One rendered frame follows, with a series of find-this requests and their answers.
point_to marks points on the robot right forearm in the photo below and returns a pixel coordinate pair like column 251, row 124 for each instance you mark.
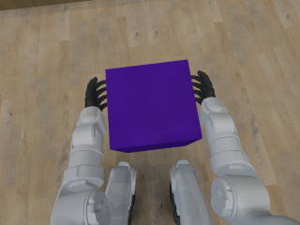
column 227, row 154

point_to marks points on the robot left upper arm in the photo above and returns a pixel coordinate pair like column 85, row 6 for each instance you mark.
column 87, row 207

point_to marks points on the robot right upper arm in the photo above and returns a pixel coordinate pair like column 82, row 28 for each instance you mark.
column 243, row 200

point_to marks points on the robot right hand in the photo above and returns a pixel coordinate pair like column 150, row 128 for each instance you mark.
column 205, row 85

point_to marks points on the robot right thigh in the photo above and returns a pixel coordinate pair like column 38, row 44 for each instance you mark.
column 193, row 208

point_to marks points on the robot left hand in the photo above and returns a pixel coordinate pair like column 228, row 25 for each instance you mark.
column 91, row 94

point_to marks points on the robot left forearm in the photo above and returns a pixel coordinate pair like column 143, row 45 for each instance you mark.
column 85, row 157

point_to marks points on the robot right foot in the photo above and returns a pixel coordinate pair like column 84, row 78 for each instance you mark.
column 175, row 217

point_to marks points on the carton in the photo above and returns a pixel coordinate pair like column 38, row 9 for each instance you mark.
column 151, row 107

